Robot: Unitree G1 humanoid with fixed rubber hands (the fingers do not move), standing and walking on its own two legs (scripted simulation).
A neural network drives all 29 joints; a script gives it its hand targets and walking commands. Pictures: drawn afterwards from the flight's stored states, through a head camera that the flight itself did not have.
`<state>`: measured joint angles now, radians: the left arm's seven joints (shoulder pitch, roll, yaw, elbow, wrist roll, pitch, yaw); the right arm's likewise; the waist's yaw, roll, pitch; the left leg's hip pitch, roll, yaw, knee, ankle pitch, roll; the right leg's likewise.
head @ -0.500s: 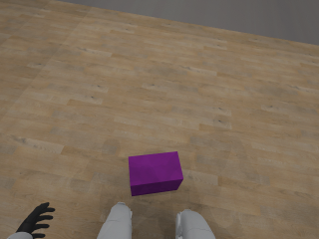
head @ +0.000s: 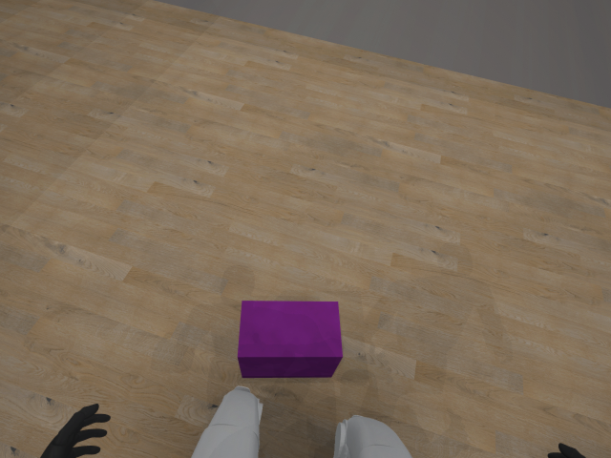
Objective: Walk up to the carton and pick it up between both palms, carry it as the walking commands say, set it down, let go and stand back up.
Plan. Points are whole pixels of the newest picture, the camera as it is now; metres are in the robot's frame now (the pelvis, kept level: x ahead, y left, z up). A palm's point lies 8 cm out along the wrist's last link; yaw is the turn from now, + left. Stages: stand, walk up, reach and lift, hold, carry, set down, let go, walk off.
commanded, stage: walk up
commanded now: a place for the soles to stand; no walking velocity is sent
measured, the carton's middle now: (288, 340) +0.44 +0.04 -0.58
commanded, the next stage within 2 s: none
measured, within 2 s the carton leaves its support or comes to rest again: neither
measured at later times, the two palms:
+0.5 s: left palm out of the picture +0.10 +0.33 -0.10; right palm out of the picture +0.11 -0.34 -0.06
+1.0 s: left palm out of the picture +0.09 +0.33 -0.10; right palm out of the picture +0.10 -0.33 -0.05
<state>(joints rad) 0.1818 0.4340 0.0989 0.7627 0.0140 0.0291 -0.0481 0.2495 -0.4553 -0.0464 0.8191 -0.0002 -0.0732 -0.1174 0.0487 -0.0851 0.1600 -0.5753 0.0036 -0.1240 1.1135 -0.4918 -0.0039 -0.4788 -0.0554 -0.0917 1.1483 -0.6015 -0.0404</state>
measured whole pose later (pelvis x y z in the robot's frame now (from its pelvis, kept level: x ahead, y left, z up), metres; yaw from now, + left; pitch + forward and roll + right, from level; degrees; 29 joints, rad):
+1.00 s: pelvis -0.01 +0.01 +0.00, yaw +3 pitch -4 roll +0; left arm 0.13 0.43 0.10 0.83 0.01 0.03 -0.04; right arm 0.27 -0.45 -0.04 0.82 0.00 -0.09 -0.09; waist 0.03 -0.07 0.13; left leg -0.57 -0.01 -0.13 1.10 -0.48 -0.02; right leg -0.47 -0.08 -0.11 1.13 -0.60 -0.03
